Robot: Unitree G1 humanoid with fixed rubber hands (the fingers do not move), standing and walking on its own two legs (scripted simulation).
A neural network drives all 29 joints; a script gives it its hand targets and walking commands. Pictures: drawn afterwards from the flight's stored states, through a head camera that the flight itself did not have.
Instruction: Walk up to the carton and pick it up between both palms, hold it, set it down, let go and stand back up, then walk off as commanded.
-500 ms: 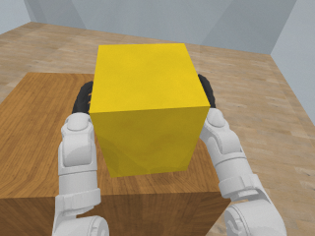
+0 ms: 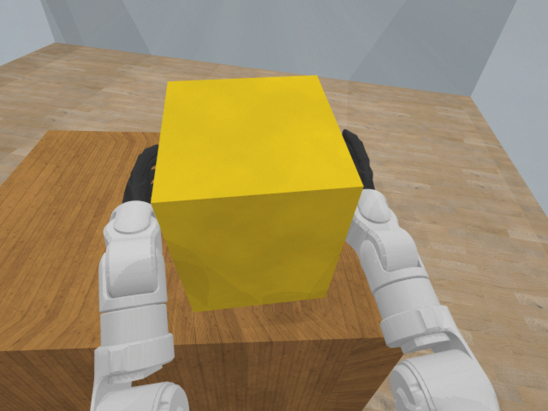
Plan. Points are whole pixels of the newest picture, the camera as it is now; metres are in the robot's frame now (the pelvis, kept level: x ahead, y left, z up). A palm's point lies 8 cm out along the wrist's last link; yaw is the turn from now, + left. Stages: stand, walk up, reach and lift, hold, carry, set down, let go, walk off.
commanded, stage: hold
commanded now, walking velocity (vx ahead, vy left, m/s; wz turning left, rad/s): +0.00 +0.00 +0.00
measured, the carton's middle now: (252, 198) +0.37 +0.01 +0.16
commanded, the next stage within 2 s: none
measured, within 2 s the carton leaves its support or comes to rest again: neither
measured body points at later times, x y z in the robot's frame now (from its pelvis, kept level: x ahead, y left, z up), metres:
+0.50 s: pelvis -0.01 +0.00 +0.00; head -0.03 +0.03 +0.45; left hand +0.37 +0.16 +0.17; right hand +0.38 -0.14 +0.19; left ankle +0.03 +0.13 -0.75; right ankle +0.01 -0.12 -0.75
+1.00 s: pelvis +0.00 +0.00 +0.00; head -0.03 +0.03 +0.45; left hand +0.36 +0.16 +0.17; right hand +0.37 -0.14 +0.19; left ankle +0.03 +0.13 -0.75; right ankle +0.01 -0.12 -0.75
